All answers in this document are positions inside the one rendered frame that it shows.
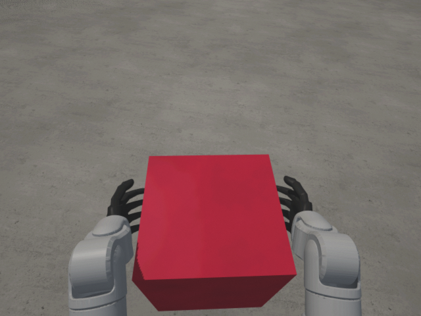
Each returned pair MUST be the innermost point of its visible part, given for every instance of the left robot forearm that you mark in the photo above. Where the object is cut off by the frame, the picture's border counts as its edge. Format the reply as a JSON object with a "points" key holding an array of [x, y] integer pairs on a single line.
{"points": [[97, 270]]}

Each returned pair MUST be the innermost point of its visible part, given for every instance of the carton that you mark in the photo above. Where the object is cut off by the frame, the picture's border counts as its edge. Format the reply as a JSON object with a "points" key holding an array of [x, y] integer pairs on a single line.
{"points": [[212, 233]]}

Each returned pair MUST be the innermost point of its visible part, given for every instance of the left robot hand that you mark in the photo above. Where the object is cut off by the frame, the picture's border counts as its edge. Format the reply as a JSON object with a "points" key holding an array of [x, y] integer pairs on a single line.
{"points": [[119, 205]]}

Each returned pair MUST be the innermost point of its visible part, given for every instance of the right robot hand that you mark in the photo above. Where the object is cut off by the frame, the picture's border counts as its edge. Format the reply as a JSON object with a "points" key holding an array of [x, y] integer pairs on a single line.
{"points": [[299, 197]]}

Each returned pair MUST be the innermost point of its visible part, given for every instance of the right robot forearm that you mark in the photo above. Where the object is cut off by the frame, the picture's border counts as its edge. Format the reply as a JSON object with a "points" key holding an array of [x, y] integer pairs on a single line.
{"points": [[331, 266]]}

